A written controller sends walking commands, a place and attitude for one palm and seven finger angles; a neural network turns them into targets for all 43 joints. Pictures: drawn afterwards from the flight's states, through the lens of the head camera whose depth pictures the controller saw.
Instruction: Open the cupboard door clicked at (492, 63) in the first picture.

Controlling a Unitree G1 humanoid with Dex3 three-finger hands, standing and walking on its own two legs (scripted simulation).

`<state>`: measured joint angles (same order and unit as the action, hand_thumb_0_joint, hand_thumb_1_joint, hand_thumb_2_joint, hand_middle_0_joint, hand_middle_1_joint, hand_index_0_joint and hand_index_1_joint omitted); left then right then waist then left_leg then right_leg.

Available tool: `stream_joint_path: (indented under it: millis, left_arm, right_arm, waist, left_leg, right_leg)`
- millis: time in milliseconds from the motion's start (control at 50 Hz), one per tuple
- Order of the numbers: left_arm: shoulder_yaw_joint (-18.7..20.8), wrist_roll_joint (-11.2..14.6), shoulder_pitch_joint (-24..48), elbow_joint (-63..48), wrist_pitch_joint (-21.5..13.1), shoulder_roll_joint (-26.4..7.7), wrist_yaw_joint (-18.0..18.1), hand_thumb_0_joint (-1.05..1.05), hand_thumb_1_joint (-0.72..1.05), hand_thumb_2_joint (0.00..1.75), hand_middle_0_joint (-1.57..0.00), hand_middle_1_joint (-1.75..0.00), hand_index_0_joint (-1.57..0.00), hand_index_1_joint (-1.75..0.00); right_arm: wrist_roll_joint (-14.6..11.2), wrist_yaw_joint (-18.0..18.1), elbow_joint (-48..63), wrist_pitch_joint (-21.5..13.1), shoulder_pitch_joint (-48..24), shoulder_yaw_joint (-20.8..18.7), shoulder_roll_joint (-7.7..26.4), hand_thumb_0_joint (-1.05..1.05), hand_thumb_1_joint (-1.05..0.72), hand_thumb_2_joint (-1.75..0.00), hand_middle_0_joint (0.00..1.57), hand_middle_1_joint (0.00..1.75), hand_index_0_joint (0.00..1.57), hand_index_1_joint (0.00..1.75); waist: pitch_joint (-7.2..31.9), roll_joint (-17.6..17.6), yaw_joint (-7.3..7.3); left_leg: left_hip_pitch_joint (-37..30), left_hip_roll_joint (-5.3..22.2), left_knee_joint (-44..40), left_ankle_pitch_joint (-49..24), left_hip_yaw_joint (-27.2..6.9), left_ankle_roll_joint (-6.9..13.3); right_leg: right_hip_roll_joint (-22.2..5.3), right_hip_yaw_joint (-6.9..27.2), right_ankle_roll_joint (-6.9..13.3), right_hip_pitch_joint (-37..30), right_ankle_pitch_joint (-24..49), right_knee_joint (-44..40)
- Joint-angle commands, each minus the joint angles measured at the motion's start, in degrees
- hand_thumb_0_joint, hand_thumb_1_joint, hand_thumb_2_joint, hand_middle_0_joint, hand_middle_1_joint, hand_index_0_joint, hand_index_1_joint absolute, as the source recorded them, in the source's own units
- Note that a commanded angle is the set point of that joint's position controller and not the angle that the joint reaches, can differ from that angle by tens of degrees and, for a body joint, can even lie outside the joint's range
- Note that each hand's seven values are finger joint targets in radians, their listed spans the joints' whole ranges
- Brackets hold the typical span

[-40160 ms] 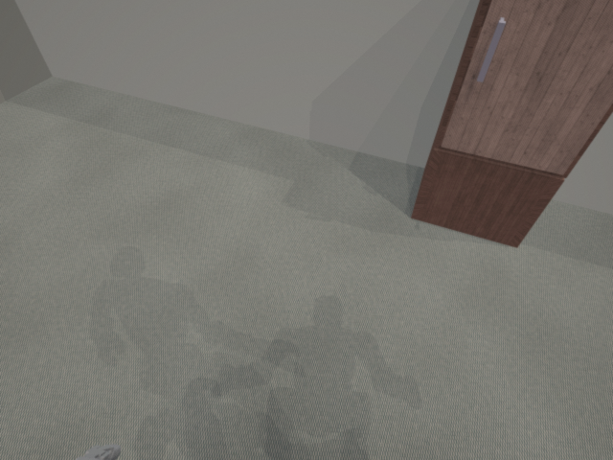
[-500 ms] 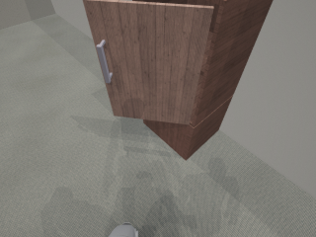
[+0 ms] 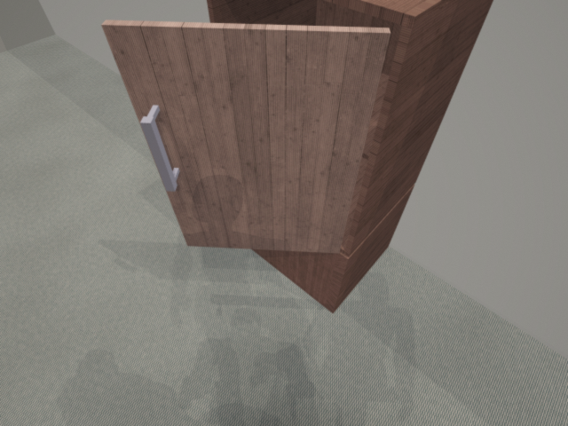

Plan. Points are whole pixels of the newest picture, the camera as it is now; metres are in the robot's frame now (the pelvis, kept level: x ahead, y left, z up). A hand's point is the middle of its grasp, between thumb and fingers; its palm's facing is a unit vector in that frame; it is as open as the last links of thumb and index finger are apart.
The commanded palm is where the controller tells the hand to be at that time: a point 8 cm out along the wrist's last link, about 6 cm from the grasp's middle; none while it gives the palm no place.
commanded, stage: come to a stop and stand still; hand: left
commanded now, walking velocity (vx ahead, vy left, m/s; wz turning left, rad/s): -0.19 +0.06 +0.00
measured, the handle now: (163, 150) +0.57 +0.27 +0.04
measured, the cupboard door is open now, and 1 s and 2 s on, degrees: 38 38 38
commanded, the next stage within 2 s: look again from close up in 1.54 s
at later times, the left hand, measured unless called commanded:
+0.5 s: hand out of the picture +0.02 +0.21 -0.16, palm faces -0.02 -0.96 -0.27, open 7.4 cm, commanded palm none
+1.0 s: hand out of the picture -0.01 +0.16 -0.15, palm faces -0.01 -0.97 -0.23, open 7.3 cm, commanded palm none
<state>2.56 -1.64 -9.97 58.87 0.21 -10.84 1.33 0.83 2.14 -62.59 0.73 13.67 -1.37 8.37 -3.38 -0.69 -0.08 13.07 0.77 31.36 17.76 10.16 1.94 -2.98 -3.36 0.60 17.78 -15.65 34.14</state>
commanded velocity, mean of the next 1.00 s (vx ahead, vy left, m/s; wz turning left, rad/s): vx -0.02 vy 0.01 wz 0.00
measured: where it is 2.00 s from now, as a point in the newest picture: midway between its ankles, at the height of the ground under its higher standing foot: outside the picture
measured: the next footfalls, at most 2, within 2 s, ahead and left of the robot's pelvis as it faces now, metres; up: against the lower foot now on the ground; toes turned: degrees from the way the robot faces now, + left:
none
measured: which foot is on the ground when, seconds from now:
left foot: down 0.00-1.00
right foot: down 0.00-1.00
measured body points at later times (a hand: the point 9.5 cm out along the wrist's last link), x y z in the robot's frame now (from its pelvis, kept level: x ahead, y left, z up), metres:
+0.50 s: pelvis -0.02 +0.02 +0.00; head -0.02 -0.01 +0.45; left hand +0.03 +0.26 -0.14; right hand +0.03 -0.21 -0.16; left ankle -0.02 +0.11 -0.73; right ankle +0.00 -0.12 -0.73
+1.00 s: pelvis -0.02 -0.02 +0.01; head +0.00 -0.05 +0.46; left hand -0.01 +0.21 -0.14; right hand -0.06 -0.23 -0.16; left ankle -0.02 +0.11 -0.73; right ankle +0.00 -0.12 -0.73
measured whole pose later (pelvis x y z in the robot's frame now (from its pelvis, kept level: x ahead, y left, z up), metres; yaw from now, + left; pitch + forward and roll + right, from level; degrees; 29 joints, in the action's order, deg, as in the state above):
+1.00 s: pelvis -0.02 -0.02 +0.01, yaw -1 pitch -1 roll +1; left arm -0.5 -0.9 -15.0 64.0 -0.8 -8.0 1.1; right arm 1.0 1.2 -63.8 -0.7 20.0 0.7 9.5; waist -2.4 2.7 -0.8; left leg 10.1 2.0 23.7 12.8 5.3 -1.2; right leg -0.9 -1.8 1.3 14.0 -13.4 27.9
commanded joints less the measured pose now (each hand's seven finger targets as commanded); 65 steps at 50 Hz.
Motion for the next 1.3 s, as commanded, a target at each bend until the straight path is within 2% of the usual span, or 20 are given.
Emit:
stream_joint_path:
  millis: [0, 40, 100, 140, 160, 180, 200, 220, 240, 260, 280, 300, 320, 360, 420, 460, 500, 640, 840, 1280]
  left_arm:
    - [0.85, 0.78, -5.9, -1.52, -0.25, -8.33, 0.88, 0.0, 0.9, 0.9, -0.2, -0.3, -0.2, -0.3]
    - [1.13, 0.53, -4.02, -2.14, -0.13, -8.2, 1.39, 0.0, 0.9, 0.9, -0.2, -0.3, -0.2, -0.3]
    - [1.82, 0.49, -2.74, -2.31, 0.08, -8.79, 1.49, 0.0, 0.9, 0.9, -0.2, -0.3, -0.2, -0.3]
    - [1.81, 1.05, -1.45, -2.51, 0.37, -8.09, 1.48, 0.0, 0.9, 0.9, -0.2, -0.3, -0.2, -0.3]
    - [1.54, 1.45, -2.02, -3.06, 0.62, -6.39, 1.14, 0.0, 0.9, 0.9, -0.2, -0.3, -0.2, -0.3]
    - [1.1, 1.49, -2.1, -3.86, 0.94, -4.36, 0.91, 0.0, 0.9, 0.9, -0.2, -0.3, -0.2, -0.3]
    - [0.77, 1.13, -0.57, -3.93, 1.53, -3.52, 1.03, 0.0, 0.9, 0.9, -0.2, -0.3, -0.2, -0.3]
    - [0.64, 1.0, 0.61, -4.08, 1.97, -3.07, 1.02, 0.0, 0.9, 0.9, -0.2, -0.3, -0.2, -0.3]
    - [-0.68, 1.69, -8.0, -1.36, 1.1, -4.5, 2.77, 0.0, 0.9, 0.9, -0.2, -0.3, -0.2, -0.3]
    - [0.03, 1.01, -5.87, -4.07, 0.04, -6.54, 2.32, 0.0, 0.9, 0.9, -0.2, -0.3, -0.2, -0.3]
    - [-0.08, 0.74, -4.56, -4.53, -0.67, -6.1, 2.05, 0.0, 0.9, 0.9, -0.2, -0.3, -0.2, -0.3]
    - [-0.23, 0.85, -4.06, -4.83, -0.75, -5.73, 1.69, 0.0, 0.9, 0.9, -0.2, -0.3, -0.2, -0.3]
    - [-0.72, 0.78, -2.97, -4.96, -0.66, -5.09, 1.36, 0.0, 0.9, 0.9, -0.2, -0.3, -0.2, -0.3]
    - [-0.83, 0.72, -4.28, -4.43, -0.13, -4.26, 1.19, 0.0, 0.9, 0.9, -0.2, -0.3, -0.2, -0.3]
    - [-1.38, 0.63, -4.28, -3.57, -0.09, -4.42, 0.65, 0.0, 0.9, 0.9, -0.2, -0.3, -0.2, -0.3]
    - [-1.58, 0.64, -4.22, -3.52, 0.07, -5.11, 0.44, 0.0, 0.9, 0.9, -0.2, -0.3, -0.2, -0.3]
    - [-1.67, 0.54, -4.96, -3.45, 0.01, -5.77, 0.29, 0.0, 0.9, 0.9, -0.2, -0.3, -0.2, -0.3]
    - [-1.56, 0.62, -6.23, -2.58, -0.67, -6.17, 0.09, 0.0, 0.9, 0.9, -0.2, -0.3, -0.2, -0.3]
    - [-1.93, 1.13, -7.06, 1.24, -1.84, -5.02, 0.21, 0.0, 0.9, 0.9, -0.2, -0.3, -0.2, -0.3]
    - [-1.59, 1.09, -7.26, 4.1, -2.37, -4.0, 0.56, 0.0, 0.9, 0.9, -0.2, -0.3, -0.2, -0.3]
  right_arm:
    - [-0.68, -0.22, 2.72, 1.0, 4.73, -1.91, 4.62, 0.0, -0.9, -0.9, 0.2, 0.3, 0.2, 0.3]
    - [-0.69, -0.17, 2.99, 1.38, 3.77, -1.91, 4.18, 0.0, -0.9, -0.9, 0.2, 0.3, 0.2, 0.3]
    - [-0.81, -0.11, 2.58, 1.32, 4.1, -1.8, 3.66, 0.0, -0.9, -0.9, 0.2, 0.3, 0.2, 0.3]
    - [-0.52, -0.2, 1.19, 0.77, 6.79, -1.64, 3.69, 0.0, -0.9, -0.9, 0.2, 0.3, 0.2, 0.3]
    - [-0.08, -0.12, 1.53, 0.28, 6.37, -1.82, 5.82, 0.0, -0.9, -0.9, 0.2, 0.3, 0.2, 0.3]
    - [0.33, 0.04, 2.86, 0.07, 4.63, -2.14, 8.2, 0.0, -0.9, -0.9, 0.2, 0.3, 0.2, 0.3]
    - [0.34, 0.24, 3.28, -0.08, 3.24, -2.17, 8.49, 0.0, -0.9, -0.9, 0.2, 0.3, 0.2, 0.3]
    - [0.56, 0.61, 3.26, -0.4, 3.08, -1.88, 7.64, 0.0, -0.9, -0.9, 0.2, 0.3, 0.2, 0.3]
    - [-0.91, 0.26, 7.87, -1.42, -3.18, -3.12, 12.23, 0.0, -0.9, -0.9, 0.2, 0.3, 0.2, 0.3]
    - [-0.07, -0.32, 9.74, -1.12, -0.65, -2.56, 8.54, 0.0, -0.9, -0.9, 0.2, 0.3, 0.2, 0.3]
    - [0.12, -0.19, 10.33, -1.27, 2.88, -2.06, 7.22, 0.0, -0.9, -0.9, 0.2, 0.3, 0.2, 0.3]
    - [0.01, -0.06, 10.87, -1.58, 5.73, -1.9, 6.82, 0.0, -0.9, -0.9, 0.2, 0.3, 0.2, 0.3]
    - [0.27, -0.11, 11.2, -1.89, 5.76, -1.5, 6.66, 0.0, -0.9, -0.9, 0.2, 0.3, 0.2, 0.3]
    - [0.05, -0.01, 11.67, -1.77, 5.11, -1.7, 8.61, 0.0, -0.9, -0.9, 0.2, 0.3, 0.2, 0.3]
    - [0.03, -0.39, 12.46, -1.45, 2.62, -1.29, 7.59, 0.0, -0.9, -0.9, 0.2, 0.3, 0.2, 0.3]
    - [0.08, -0.85, 12.06, -1.31, 2.46, -1.04, 7.92, 0.0, -0.9, -0.9, 0.2, 0.3, 0.2, 0.3]
    - [0.25, -1.17, 11.63, -1.1, 2.71, -0.97, 8.35, 0.0, -0.9, -0.9, 0.2, 0.3, 0.2, 0.3]
    - [0.41, -1.38, 9.04, -1.5, 5.38, -0.16, 8.09, 0.0, -0.9, -0.9, 0.2, 0.3, 0.2, 0.3]
    - [0.1, -1.08, 3.2, -2.38, 8.05, 1.06, 6.06, 0.0, -0.9, -0.9, 0.2, 0.3, 0.2, 0.3]
    - [0.04, -0.25, -1.04, -2.52, 8.15, 0.99, 4.25, 0.0, -0.9, -0.9, 0.2, 0.3, 0.2, 0.3]
  waist:
    - [7.13, -12.18, -0.13]
    - [6.4, -11.49, 0.31]
    - [7.49, -9.01, 0.31]
    - [8.35, -6.21, -0.82]
    - [8.18, 0.57, -0.02]
    - [6.92, 7.86, 0.79]
    - [4.27, 12.3, 0.45]
    - [2.11, 11.5, 0.2]
    - [6.63, 16.66, 2.68]
    - [8.98, 14.27, 1.61]
    - [9.77, 11.25, -0.14]
    - [10.11, 12.29, -1.3]
    - [7.83, 14.13, -1.13]
    - [6.09, 9.17, -0.27]
    - [0.25, -0.12, -0.24]
    - [-2.84, 0.14, -0.47]
    - [-4.19, -0.47, -0.64]
    - [-1.62, -0.84, -0.96]
    - [0.21, -1.11, -0.58]
    - [1.06, -0.06, -0.26]
  left_leg:
    - [2.28, 0.36, 7.83, 5.81, -4.84, -3.15]
    - [5.61, 0.45, 12.44, 12.26, -7.21, -3.29]
    - [5.73, 0.13, 5.44, 9.04, -7.67, -3.94]
    - [-0.98, 1.4, -6.81, -5.8, -7.28, -3.62]
    - [-4.72, 6.68, -8.83, -19.34, -12.59, -1.39]
    - [-2.5, 12.77, -9.8, -29.96, -17.53, 2.13]
    - [0.2, 14.93, -12.45, -32.6, -19.19, 5.03]
    - [1.53, 15.91, -13.52, -33.23, -19.86, 7.0]
    - [-3.54, 16.1, 1.03, -48.71, -15.33, 4.41]
    - [-3.41, 10.53, 1.27, -37.76, -12.11, 2.23]
    - [-4.1, 8.69, 1.63, -33.72, -11.52, 0.79]
    - [-5.29, 8.69, -0.92, -33.6, -12.14, 0.36]
    - [-4.51, 9.74, -3.67, -35.15, -13.32, 1.03]
    - [-4.2, 10.4, -4.77, -33.76, -13.67, 2.28]
    - [1.07, 7.08, -8.1, -9.4, -11.93, 1.39]
    - [3.11, 5.78, -11.25, 2.76, -12.23, 0.92]
    - [3.72, 5.03, -12.6, 8.84, -12.32, 0.77]
    - [0.99, 4.49, -13.03, 6.3, -11.39, 0.54]
    - [-1.57, 4.5, -11.91, -3.81, -9.91, -0.53]
    - [-4.18, 5.4, -11.48, -10.38, -8.82, -1.61]
  right_leg:
    - [-15.47, 13.64, 9.88, -7.51, 40.67, -9.77]
    - [-16.16, 12.86, 11.72, -9.61, 47.22, -9.44]
    - [-14.3, 10.86, 10.3, -13.85, 48.4, -6.46]
    - [-11.26, 8.32, 6.43, -11.4, 38.54, -3.1]
    - [-7.01, 5.24, 2.99, -5.93, 26.67, -1.01]
    - [-2.63, 1.69, -0.07, -4.4, 12.96, -0.01]
    - [0.08, -0.06, -1.11, -3.61, -2.52, 4.07]
    - [0.68, 1.51, -1.02, -2.41, -10.38, 8.42]
    - [-3.09, 7.11, 1.71, 0.77, -4.49, 4.39]
    - [-1.72, 4.34, 2.37, -0.89, 4.84, 0.45]
    - [-2.45, 6.25, 3.5, -1.0, 12.62, 0.96]
    - [-2.15, 4.84, 3.53, -0.89, 12.92, 1.66]
    - [-0.64, 2.92, 2.3, -0.64, 7.94, 1.79]
    - [0.94, 2.23, 1.27, -1.07, 2.56, 1.22]
    - [-0.97, 5.99, 1.54, -0.83, 4.45, -4.51]
    - [-1.35, 7.8, 1.53, 1.16, -2.08, -7.72]
    - [-1.33, 8.81, 1.72, 3.1, -8.18, -10.15]
    - [-2.02, 9.61, 1.7, 3.25, -10.15, -13.08]
    - [-3.23, 9.08, 2.12, -1.28, -1.16, -13.67]
    - [-3.15, 7.29, 2.36, -6.24, 12.4, -13.3]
